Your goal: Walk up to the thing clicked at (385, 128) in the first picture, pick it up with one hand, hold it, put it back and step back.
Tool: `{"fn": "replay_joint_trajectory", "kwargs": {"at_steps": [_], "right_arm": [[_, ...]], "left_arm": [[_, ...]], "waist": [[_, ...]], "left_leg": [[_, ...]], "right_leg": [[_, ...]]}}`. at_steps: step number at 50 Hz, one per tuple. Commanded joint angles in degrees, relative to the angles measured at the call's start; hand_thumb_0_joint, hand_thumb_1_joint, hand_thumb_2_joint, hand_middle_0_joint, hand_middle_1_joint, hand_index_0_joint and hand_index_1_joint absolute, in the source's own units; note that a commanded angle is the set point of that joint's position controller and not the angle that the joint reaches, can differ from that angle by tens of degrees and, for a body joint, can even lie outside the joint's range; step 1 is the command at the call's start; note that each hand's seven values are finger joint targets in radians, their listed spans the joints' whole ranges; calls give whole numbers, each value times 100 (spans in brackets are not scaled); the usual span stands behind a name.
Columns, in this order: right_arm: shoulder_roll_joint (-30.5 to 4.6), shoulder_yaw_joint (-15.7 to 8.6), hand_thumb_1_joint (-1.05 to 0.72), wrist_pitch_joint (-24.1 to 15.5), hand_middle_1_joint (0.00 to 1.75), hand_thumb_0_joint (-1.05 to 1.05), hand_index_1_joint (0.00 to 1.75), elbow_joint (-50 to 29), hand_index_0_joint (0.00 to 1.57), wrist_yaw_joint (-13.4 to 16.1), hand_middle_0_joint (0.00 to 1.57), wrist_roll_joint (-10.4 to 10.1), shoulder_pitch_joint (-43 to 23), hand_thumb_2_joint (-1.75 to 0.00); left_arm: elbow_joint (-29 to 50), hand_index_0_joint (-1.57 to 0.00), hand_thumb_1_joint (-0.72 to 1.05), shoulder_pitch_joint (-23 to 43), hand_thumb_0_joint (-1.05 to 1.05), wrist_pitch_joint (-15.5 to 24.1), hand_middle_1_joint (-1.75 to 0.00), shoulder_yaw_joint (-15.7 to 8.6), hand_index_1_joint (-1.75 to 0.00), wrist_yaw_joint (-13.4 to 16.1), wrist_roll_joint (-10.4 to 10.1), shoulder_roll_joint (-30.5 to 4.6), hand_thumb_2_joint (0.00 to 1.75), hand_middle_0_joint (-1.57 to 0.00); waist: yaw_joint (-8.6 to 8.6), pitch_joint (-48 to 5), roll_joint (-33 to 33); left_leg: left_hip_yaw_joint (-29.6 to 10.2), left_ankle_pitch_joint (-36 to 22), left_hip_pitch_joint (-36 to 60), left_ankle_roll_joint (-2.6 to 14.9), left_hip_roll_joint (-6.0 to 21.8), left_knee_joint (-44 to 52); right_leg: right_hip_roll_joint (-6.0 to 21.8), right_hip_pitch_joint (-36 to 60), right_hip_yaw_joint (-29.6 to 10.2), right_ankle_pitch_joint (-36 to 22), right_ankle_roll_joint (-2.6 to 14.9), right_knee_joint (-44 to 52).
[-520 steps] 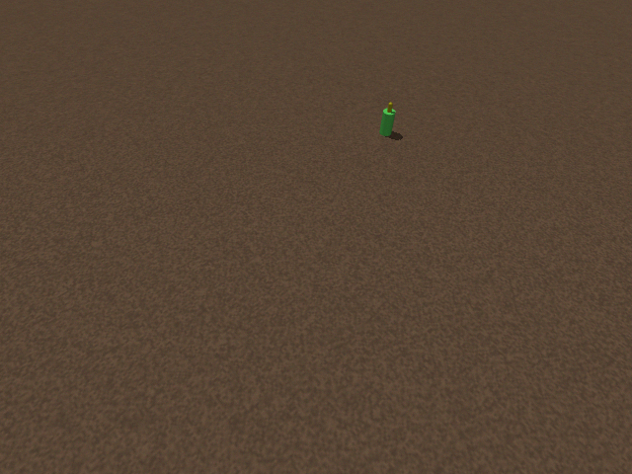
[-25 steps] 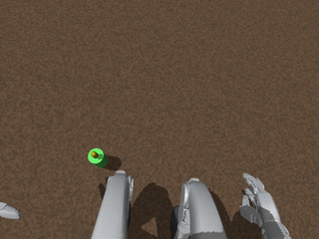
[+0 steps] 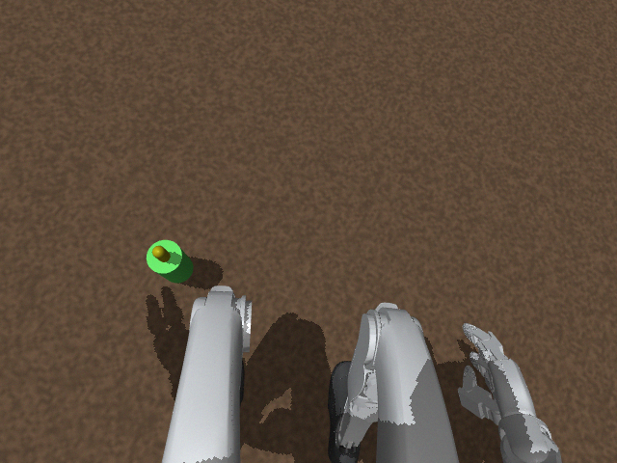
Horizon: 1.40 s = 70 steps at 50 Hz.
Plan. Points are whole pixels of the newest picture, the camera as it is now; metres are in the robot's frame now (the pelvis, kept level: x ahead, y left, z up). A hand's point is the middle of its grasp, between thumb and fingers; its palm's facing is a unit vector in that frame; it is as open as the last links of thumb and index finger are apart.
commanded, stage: go down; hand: left
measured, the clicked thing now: (169, 260) +0.38 +0.28 -0.38
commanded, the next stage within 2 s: none
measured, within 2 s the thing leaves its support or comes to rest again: neither
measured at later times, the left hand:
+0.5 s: hand out of the picture +0.26 +0.44 -0.06, palm faces +0.28 -0.95 -0.14, open 17.5 cm
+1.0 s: hand out of the picture +0.26 +0.45 -0.07, palm faces +0.29 -0.95 -0.12, open 17.5 cm
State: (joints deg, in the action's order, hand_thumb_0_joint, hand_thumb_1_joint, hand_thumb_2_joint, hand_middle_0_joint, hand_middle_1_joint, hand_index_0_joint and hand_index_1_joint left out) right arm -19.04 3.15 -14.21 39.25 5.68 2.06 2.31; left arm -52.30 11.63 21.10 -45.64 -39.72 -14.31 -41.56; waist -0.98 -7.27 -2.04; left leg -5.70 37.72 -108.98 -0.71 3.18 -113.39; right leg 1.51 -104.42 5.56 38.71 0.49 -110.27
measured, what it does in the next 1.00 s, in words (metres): lowers itself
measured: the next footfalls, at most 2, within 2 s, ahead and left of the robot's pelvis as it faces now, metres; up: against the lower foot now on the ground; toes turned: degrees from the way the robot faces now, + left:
none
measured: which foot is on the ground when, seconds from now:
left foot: down 0.00-1.00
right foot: down 0.00-1.00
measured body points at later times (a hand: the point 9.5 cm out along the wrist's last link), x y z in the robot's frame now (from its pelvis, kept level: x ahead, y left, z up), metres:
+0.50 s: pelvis -0.01 +0.00 -0.04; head +0.20 +0.07 +0.35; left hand +0.24 +0.49 -0.04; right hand +0.21 -0.25 -0.15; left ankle +0.08 +0.13 -0.43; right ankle +0.08 -0.12 -0.43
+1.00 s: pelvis -0.01 +0.00 -0.07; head +0.20 +0.07 +0.32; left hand +0.24 +0.50 -0.06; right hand +0.21 -0.26 -0.17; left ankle +0.08 +0.13 -0.43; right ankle +0.08 -0.12 -0.43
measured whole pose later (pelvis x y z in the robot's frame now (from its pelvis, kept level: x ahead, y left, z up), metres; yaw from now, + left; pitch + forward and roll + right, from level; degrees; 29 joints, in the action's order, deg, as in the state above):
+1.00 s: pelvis -0.01 +0.00 -0.07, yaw -2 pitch +32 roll -7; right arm -21.2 4.9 -14.7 41.3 6.6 3.4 1.0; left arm -57.1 17.3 22.0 -51.9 -46.6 -17.7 -48.2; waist -1.3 -4.9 -3.0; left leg -6.9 38.4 -119.8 -0.4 3.0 -125.8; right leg 1.3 -114.8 5.7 39.3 0.1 -122.1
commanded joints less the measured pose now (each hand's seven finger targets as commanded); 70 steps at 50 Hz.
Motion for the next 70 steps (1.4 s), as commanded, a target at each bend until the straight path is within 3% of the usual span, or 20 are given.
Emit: {"fn": "replay_joint_trajectory", "kwargs": {"at_steps": [1, 7, 11, 17, 21, 22, 31, 37, 38, 41, 44, 47, 49, 58, 65, 66, 70], "right_arm": [[-1226, -427, -88, -205, 30, 0, 30, -435, 20, 133, 20, -45, 418, -90], [-1275, -416, -89, -218, 30, 0, 30, -408, 20, 170, 20, -47, 403, -90], [-1313, -403, -89, -204, 30, 0, 30, -327, 20, 183, 20, -21, 389, -90], [-1304, -369, -89, -220, 30, 0, 30, -350, 20, 187, 20, 28, 341, -90], [-1374, -359, -89, -240, 30, 0, 30, -330, 20, 200, 20, 60, 367, -90], [-1362, -351, -89, -240, 30, 0, 30, -333, 20, 199, 20, 66, 360, -90], [-1443, -336, -89, -225, 30, 0, 30, -341, 20, 212, 20, 36, 366, -90], [-1419, -330, -89, -224, 30, 0, 30, -239, 20, 207, 20, 37, 403, -90], [-1428, -327, -89, -227, 30, 0, 30, -247, 20, 206, 20, 39, 354, -90], [-1461, -340, -89, -222, 30, 0, 30, -164, 20, 202, 20, 67, 445, -90], [-1483, -324, -89, -213, 30, 0, 30, -206, 20, 198, 20, 80, 387, -90], [-1518, -336, -89, -201, 30, 0, 30, -166, 20, 193, 20, 83, 417, -90], [-1552, -325, -89, -199, 30, 0, 30, -158, 20, 193, 20, 82, 401, -90], [-1519, -304, -89, -164, 30, 0, 30, -68, 20, 174, 20, 84, 391, -90], [-1553, -288, -91, -174, 30, 0, 30, -21, 20, 162, 20, 101, 383, -91], [-1542, -282, -89, -167, 30, 0, 30, 0, 20, 163, 20, 97, 423, -90], [-1549, -255, -89, -159, 30, 0, 30, 1, 20, 152, 20, 94, 416, -90]], "left_arm": [[863, -5, -60, 163, 0, 295, -9, -734, -7, -64, -250, -2346, 8, -3], [924, -5, -60, 67, 0, 245, -9, -846, -8, -145, -393, -2438, 9, -3], [812, -4, -61, 230, 0, 278, -11, -855, -9, -202, -398, -2399, 10, -3], [738, -4, -58, 628, 0, 384, -10, -938, -9, -318, -438, -2657, 11, -3], [660, -4, -57, 777, 0, 362, -10, -952, -9, -427, -419, -2825, 11, -3], [666, -4, -57, 748, 0, 357, -10, -999, -9, -439, -426, -2892, 10, -3], [714, -3, -58, 562, 0, 235, -10, -1109, -9, -468, -474, -2942, 11, -3], [463, -2, -56, 681, 0, 286, -10, -1058, -9, -512, -558, -2846, 12, -2], [601, -3, -56, 755, 0, 329, -9, -1112, -9, -524, -565, -2960, 12, -2], [440, -3, -56, 782, 0, 351, -10, -1064, -10, -581, -515, -2958, 13, -2], [529, -3, -58, 876, 0, 411, -9, -1174, -9, -620, -525, -3096, 12, -2], [418, -3, -59, 880, 0, 400, -10, -1144, -10, -673, -522, -3077, 12, -2], [463, -3, -60, 835, 0, 405, -9, -1214, -10, -693, -557, -3160, 12, -3], [412, -3, -61, 812, 0, 419, -10, -1200, -11, -738, -625, -3101, 13, -3], [448, -4, -61, 1071, 0, 508, -10, -1277, -13, -775, -635, -3318, 11, -7], [274, -4, -59, 957, 0, 482, -10, -1218, -11, -793, -636, -3163, 12, -5], [410, -4, -57, 1145, 0, 501, -8, -1329, -10, -827, -676, -3410, 11, -6]], "waist": [[-377, -3219, 1241], [-422, -3386, 1219], [-341, -3244, 1298], [-271, -3065, 1009], [-259, -3194, 1078], [-327, -3234, 1063], [-445, -3339, 1302], [-295, -3071, 984], [-363, -3068, 1087], [-291, -3075, 1142], [-350, -3217, 1196], [-320, -3138, 1228], [-397, -3206, 1320], [-394, -3127, 1182], [-380, -3063, 1287], [-335, -3007, 1214], [-371, -3070, 1260]], "left_leg": [[30, -519, 2583, 143, -88, 1634], [58, -906, 2532, 155, -98, 1370], [-46, -1097, 2538, 130, -75, 1250], [117, -462, 1841, 194, -93, 1029], [148, -460, 1828, 189, -95, 915], [171, -499, 1799, 188, -97, 888], [46, -596, 1951, 144, -88, 921], [110, -518, 1538, 190, -113, 688], [142, -582, 1540, 192, -114, 671], [118, -632, 1661, 171, -93, 626], [143, -768, 1687, 172, -102, 559], [66, -485, 1702, 158, -78, 631], [78, -522, 1728, 145, -79, 623], [123, -508, 1514, 164, -92, 443], [120, -370, 1443, 172, -72, 404], [108, -355, 1417, 170, -85, 399], [144, -289, 1343, 175, -86, 376]], "right_leg": [[-263, 1213, -133, -548, 175, 989], [-284, 1070, -106, -759, 192, 803], [-273, 744, -33, -869, 202, 537], [-283, 899, -107, -435, 156, 582], [-278, 881, -116, -401, 155, 513], [-276, 920, -140, -415, 149, 529], [-303, 579, 34, -564, 190, 186], [-302, 576, -4, -447, 165, 210], [-294, 551, -31, -488, 173, 174], [-302, 451, -4, -518, 189, 95], [-296, 474, -1, -636, 190, 23], [-306, 304, 43, -433, 187, -23], [-305, 309, 44, -477, 190, -91], [-320, 231, 42, -429, 187, -156], [-325, 127, 41, -321, 191, -260], [-328, 133, 64, -323, 180, -243], [-327, 202, 30, -233, 173, -230]]}}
